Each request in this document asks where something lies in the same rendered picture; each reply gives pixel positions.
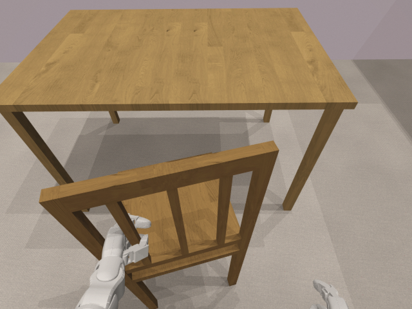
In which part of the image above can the table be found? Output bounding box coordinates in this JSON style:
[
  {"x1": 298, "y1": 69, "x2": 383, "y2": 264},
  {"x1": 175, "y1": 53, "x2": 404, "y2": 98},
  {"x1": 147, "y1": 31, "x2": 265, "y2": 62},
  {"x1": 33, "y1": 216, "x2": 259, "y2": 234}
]
[{"x1": 0, "y1": 8, "x2": 358, "y2": 212}]

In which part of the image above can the robot left forearm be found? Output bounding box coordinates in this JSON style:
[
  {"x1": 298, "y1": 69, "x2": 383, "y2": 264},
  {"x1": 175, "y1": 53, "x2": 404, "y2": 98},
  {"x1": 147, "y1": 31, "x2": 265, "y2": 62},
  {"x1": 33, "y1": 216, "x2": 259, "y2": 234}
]
[{"x1": 75, "y1": 256, "x2": 125, "y2": 309}]

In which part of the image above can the robot right hand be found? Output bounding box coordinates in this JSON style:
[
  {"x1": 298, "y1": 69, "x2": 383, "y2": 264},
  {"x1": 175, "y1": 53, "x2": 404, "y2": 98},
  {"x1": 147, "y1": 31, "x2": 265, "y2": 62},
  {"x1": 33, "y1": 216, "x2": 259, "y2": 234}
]
[{"x1": 310, "y1": 279, "x2": 349, "y2": 309}]

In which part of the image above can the chair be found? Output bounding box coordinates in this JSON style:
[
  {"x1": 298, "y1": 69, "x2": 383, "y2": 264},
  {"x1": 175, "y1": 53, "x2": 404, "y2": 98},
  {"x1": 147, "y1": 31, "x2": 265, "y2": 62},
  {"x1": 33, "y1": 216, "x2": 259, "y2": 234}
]
[{"x1": 39, "y1": 141, "x2": 279, "y2": 309}]

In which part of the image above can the robot left hand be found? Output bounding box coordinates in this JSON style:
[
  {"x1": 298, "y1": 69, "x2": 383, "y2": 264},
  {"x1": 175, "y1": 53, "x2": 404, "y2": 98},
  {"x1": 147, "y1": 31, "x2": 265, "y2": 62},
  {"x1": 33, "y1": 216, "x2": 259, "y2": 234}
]
[{"x1": 102, "y1": 213, "x2": 151, "y2": 266}]

